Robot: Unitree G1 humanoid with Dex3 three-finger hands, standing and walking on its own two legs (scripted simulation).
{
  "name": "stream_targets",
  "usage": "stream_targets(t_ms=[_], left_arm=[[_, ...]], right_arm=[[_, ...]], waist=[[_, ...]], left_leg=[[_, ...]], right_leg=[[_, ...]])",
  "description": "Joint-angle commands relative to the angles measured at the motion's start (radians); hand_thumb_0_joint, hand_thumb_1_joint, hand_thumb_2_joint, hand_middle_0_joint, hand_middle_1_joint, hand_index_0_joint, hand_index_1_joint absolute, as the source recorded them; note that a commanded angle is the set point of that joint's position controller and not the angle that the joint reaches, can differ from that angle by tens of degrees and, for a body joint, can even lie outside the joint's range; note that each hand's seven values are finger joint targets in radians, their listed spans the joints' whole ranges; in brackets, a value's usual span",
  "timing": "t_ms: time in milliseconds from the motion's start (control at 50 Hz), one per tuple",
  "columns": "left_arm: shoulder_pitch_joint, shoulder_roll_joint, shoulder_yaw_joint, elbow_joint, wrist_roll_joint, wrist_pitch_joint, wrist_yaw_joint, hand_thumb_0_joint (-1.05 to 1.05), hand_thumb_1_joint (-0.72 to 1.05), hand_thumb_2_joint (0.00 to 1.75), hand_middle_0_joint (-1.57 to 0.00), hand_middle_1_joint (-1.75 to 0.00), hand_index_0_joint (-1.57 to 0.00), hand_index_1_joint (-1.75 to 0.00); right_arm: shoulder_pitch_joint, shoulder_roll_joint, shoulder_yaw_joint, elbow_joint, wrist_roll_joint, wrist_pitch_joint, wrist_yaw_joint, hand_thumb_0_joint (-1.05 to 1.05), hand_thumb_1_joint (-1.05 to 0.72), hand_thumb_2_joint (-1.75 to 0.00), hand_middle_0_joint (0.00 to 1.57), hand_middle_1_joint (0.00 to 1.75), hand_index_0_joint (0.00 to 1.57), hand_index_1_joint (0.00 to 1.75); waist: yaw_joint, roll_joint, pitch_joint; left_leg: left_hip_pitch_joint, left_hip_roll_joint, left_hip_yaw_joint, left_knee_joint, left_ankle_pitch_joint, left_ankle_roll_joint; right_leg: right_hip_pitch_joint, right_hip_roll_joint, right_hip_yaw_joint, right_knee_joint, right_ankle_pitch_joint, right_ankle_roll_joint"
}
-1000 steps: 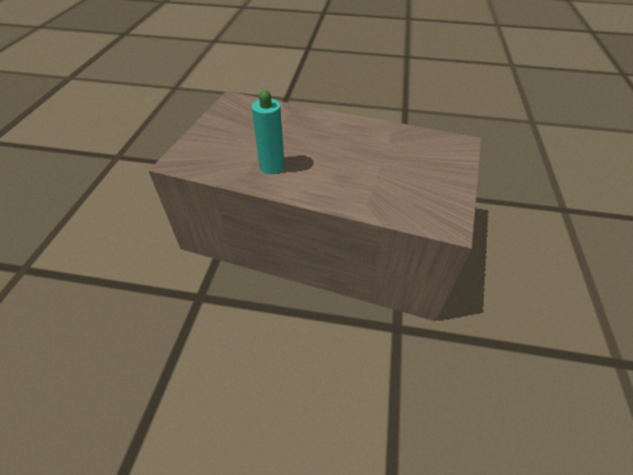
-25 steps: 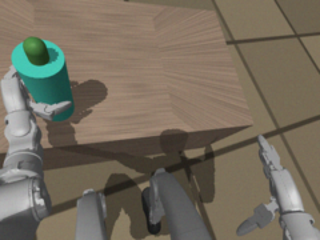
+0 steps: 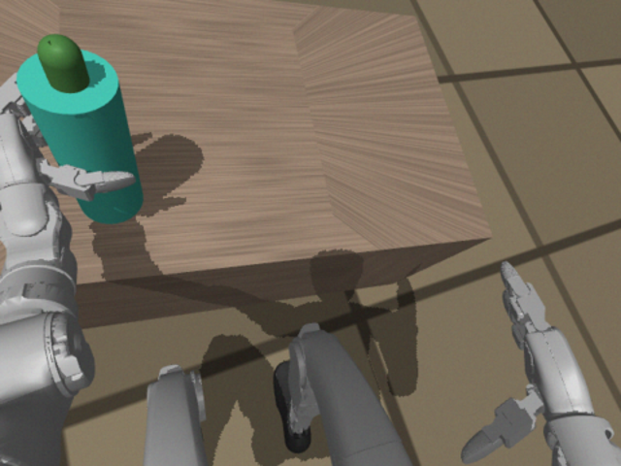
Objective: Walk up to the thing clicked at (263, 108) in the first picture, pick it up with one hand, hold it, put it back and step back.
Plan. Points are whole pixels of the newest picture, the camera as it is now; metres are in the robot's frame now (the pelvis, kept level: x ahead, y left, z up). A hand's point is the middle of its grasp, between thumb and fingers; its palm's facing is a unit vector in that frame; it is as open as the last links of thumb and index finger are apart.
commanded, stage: open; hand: left
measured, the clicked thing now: (91, 140) +0.53 +0.16 -0.03
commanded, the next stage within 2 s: withdraw in 0.18 s
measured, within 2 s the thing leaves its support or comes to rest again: rests again in 0.32 s
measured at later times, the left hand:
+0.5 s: hand (57, 138) +0.53 +0.20 -0.02, palm faces +0.17 -0.98 -0.02, open 17.1 cm
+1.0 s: hand out of the picture +0.48 +0.29 +0.07, palm faces +0.25 -0.93 -0.25, open 17.5 cm
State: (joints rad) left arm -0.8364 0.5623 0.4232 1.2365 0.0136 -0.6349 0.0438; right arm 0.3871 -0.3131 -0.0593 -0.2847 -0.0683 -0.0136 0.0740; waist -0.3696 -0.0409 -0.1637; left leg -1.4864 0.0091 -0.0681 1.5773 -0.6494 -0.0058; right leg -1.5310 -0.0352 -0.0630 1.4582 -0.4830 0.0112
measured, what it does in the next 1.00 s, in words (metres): rises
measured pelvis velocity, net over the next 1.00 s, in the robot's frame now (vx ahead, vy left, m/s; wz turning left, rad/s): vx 0.02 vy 0.02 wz -0.02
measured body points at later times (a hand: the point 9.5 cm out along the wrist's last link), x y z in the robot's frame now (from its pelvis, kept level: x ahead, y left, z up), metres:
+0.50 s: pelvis -0.01 +0.00 +0.01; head +0.19 +0.08 +0.41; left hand +0.52 +0.25 -0.02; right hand +0.17 -0.26 +0.10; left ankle +0.03 +0.12 -0.55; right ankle +0.09 -0.13 -0.55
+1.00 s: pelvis +0.02 +0.02 +0.09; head +0.14 +0.06 +0.53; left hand +0.46 +0.34 +0.09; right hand +0.17 -0.25 +0.11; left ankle +0.03 +0.12 -0.55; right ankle +0.09 -0.13 -0.55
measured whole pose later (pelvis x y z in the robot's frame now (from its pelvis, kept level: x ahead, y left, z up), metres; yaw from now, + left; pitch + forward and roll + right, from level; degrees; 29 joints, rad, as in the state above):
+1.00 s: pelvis +0.02 +0.02 +0.09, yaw -1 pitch +21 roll -3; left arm -0.65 0.59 0.41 1.09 0.07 -0.16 0.01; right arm 0.47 -0.30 -0.02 -0.13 0.00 0.10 0.01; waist -0.19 -0.04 -0.15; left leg -1.00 0.02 -0.01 1.19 -0.55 0.02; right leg -1.06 -0.02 -0.02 1.07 -0.38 0.03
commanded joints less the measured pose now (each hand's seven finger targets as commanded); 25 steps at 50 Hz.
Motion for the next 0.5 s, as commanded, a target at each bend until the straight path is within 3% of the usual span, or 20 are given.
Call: stream_targets(t_ms=[0,100,180,240,280,320,420,460,480], left_arm=[[-0.367,0.160,0.003,-0.100,0.010,-0.052,0.000,0.00,-0.61,0.25,-0.51,-0.43,-0.52,-0.43],[-0.373,0.172,0.017,-0.103,0.003,-0.056,-0.005,0.00,-0.61,0.19,-0.44,-0.36,-0.46,-0.35],[-0.426,0.218,0.036,-0.144,0.003,-0.073,0.002,0.00,-0.61,0.13,-0.37,-0.28,-0.38,-0.28],[-0.415,0.186,0.018,-0.105,0.005,-0.072,0.000,0.00,-0.61,0.07,-0.29,-0.20,-0.30,-0.19],[-0.431,0.198,0.015,-0.115,0.012,-0.077,0.001,0.00,-0.61,0.09,-0.18,-0.17,-0.20,-0.16],[-0.440,0.247,0.025,-0.161,0.020,-0.079,-0.002,0.00,-0.61,0.07,-0.14,-0.13,-0.15,-0.12],[-0.471,0.356,0.074,-0.261,0.004,-0.057,-0.040,0.00,-0.61,0.05,-0.08,-0.07,-0.09,-0.07],[-0.487,0.402,0.099,-0.326,-0.005,-0.038,-0.047,0.00,-0.61,0.06,-0.07,-0.06,-0.07,-0.06],[-0.489,0.410,0.103,-0.353,-0.008,-0.025,-0.050,0.00,-0.61,0.05,-0.07,-0.05,-0.07,-0.06]], right_arm=[[0.087,-0.168,-0.136,-0.148,0.002,-0.039,-0.020,0.00,0.54,-0.05,0.05,0.05,0.05,0.05],[0.063,-0.182,-0.143,-0.170,0.006,-0.052,-0.017,0.00,0.53,-0.05,0.05,0.05,0.05,0.05],[0.041,-0.182,-0.145,-0.175,0.007,-0.061,-0.024,0.00,0.53,-0.05,0.05,0.05,0.05,0.05],[0.033,-0.171,-0.131,-0.183,0.008,-0.064,-0.026,0.00,0.53,-0.05,0.05,0.05,0.05,0.05],[0.043,-0.173,-0.130,-0.183,0.005,-0.065,-0.028,0.00,0.54,-0.05,0.05,0.05,0.05,0.05],[0.056,-0.203,-0.155,-0.233,0.006,-0.061,-0.033,0.00,0.54,-0.05,0.05,0.05,0.05,0.05],[0.099,-0.206,-0.159,-0.225,0.012,-0.040,-0.036,0.00,0.53,-0.05,0.05,0.05,0.05,0.05],[0.092,-0.206,-0.153,-0.234,0.016,-0.032,-0.036,0.00,0.53,-0.06,0.05,0.05,0.05,0.05],[0.103,-0.205,-0.164,-0.221,0.015,-0.029,-0.036,0.00,0.52,-0.06,0.05,0.05,0.05,0.05]], waist=[[-0.012,0.315,-0.506],[-0.010,0.298,-0.553],[-0.010,0.298,-0.556],[-0.018,0.270,-0.547],[-0.023,0.293,-0.558],[-0.029,0.314,-0.632],[0.007,0.432,-0.695],[0.042,0.460,-0.709],[0.045,0.499,-0.728]], left_leg=[[0.328,-0.022,0.007,-0.235,0.273,0.005],[0.340,-0.019,0.000,-0.224,0.323,0.011],[0.305,-0.020,0.001,-0.238,0.232,0.010],[0.277,-0.021,0.003,-0.242,0.182,0.015],[0.311,-0.019,0.000,-0.245,0.197,0.009],[0.354,-0.020,0.001,-0.240,0.266,0.005],[0.483,-0.018,0.008,-0.255,0.364,-0.011],[0.533,-0.019,0.009,-0.280,0.385,-0.018],[0.575,-0.018,0.016,-0.282,0.400,-0.019]], right_leg=[[0.389,0.040,0.027,-0.161,0.192,-0.041],[0.392,0.047,0.011,-0.145,0.228,-0.044],[0.407,0.044,0.022,-0.154,0.156,-0.040],[0.419,0.041,0.035,-0.169,0.117,-0.034],[0.386,0.044,0.023,-0.160,0.128,-0.039],[0.433,0.045,0.020,-0.154,0.200,-0.039],[0.468,0.040,0.027,-0.159,0.262,-0.044],[0.495,0.040,0.027,-0.173,0.264,-0.047],[0.500,0.039,0.035,-0.180,0.267,-0.048]])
